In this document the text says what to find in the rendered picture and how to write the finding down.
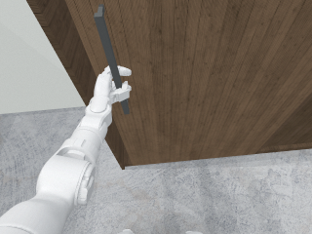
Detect robot left forearm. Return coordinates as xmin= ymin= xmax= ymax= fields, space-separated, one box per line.
xmin=36 ymin=96 xmax=112 ymax=193

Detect handle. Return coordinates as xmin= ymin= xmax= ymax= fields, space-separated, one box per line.
xmin=94 ymin=4 xmax=130 ymax=115

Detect wardrobe door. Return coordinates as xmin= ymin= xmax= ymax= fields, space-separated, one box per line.
xmin=65 ymin=0 xmax=312 ymax=166
xmin=261 ymin=93 xmax=312 ymax=147

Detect left robot hand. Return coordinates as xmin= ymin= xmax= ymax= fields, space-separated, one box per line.
xmin=94 ymin=65 xmax=132 ymax=103

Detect left robot upper arm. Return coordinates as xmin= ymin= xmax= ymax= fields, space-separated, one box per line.
xmin=0 ymin=155 xmax=96 ymax=234

